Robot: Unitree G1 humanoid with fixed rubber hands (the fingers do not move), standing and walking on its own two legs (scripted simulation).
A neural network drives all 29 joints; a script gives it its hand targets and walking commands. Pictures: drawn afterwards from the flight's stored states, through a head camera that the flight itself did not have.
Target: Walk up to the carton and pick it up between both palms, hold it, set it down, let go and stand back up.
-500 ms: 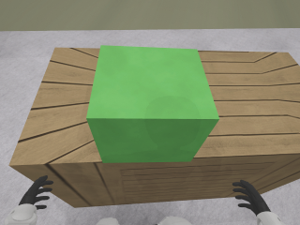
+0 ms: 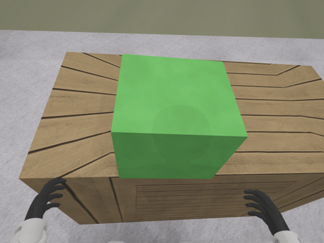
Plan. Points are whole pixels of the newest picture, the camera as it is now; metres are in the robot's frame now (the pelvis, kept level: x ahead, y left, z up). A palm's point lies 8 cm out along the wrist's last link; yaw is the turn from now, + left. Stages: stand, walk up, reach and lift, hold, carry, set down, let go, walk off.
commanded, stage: reach and lift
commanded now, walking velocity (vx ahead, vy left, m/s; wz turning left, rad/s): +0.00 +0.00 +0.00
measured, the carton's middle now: (170, 120) +0.40 -0.02 +0.04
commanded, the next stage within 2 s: none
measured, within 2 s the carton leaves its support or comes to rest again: neither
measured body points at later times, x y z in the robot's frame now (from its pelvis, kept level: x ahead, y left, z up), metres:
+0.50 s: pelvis +0.03 +0.00 +0.00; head +0.07 +0.02 +0.45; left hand +0.22 +0.24 +0.02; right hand +0.22 -0.26 +0.02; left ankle +0.04 +0.13 -0.74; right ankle +0.04 -0.11 -0.74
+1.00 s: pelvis +0.03 +0.00 +0.01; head +0.06 +0.01 +0.45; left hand +0.26 +0.22 +0.06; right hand +0.24 -0.24 +0.05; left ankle +0.04 +0.13 -0.74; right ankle +0.04 -0.11 -0.74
